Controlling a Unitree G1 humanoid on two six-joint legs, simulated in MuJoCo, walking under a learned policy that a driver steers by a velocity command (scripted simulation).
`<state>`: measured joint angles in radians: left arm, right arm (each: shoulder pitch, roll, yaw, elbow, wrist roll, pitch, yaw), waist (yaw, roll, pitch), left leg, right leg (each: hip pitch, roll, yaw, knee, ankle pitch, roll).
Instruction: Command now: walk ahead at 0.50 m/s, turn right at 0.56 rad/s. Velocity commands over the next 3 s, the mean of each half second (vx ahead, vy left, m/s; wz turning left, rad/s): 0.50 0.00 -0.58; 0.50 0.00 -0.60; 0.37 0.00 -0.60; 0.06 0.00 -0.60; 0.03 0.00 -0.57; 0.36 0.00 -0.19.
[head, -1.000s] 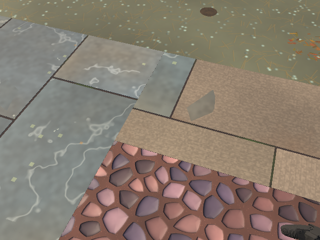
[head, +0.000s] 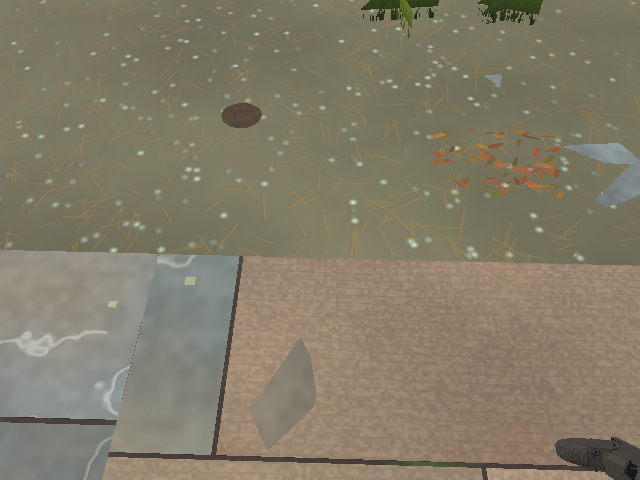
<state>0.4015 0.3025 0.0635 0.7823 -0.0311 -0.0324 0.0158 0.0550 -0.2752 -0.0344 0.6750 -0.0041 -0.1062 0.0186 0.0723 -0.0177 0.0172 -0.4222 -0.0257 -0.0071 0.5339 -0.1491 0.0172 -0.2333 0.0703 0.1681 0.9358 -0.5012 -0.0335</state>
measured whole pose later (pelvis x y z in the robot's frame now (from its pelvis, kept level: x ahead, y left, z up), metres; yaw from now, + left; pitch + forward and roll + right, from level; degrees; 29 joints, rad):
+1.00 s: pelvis +0.53 -0.15 +0.00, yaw -36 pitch +2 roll +1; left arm 0.37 0.30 0.07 0.74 -0.03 -0.02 0.02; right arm 0.08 -0.28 -0.05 0.69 0.00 -0.11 0.03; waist 0.06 -0.02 0.02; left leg -0.42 -0.04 0.00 0.55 -0.16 0.02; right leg -0.24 0.08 0.19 1.00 -0.51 -0.04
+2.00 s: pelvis +0.77 -0.37 +0.01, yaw -71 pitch +2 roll +0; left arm 0.17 0.34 0.09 0.62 -0.02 0.05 0.02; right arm 0.15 -0.28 -0.05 0.71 -0.03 -0.01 -0.02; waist 0.00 -0.04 0.03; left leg -0.30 0.00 -0.03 0.51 -0.24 0.00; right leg -0.50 0.15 0.15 0.98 -0.47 0.02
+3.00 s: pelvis +0.78 -0.54 +0.02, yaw -92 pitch +2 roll +0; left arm 0.25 0.31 0.06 0.72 -0.02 -0.06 -0.02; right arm 0.38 -0.26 -0.04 0.77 -0.01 -0.09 0.01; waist -0.03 -0.04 0.00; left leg -0.11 -0.03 0.03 0.33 -0.25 0.04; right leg -0.59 -0.05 0.04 1.02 -0.23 -0.01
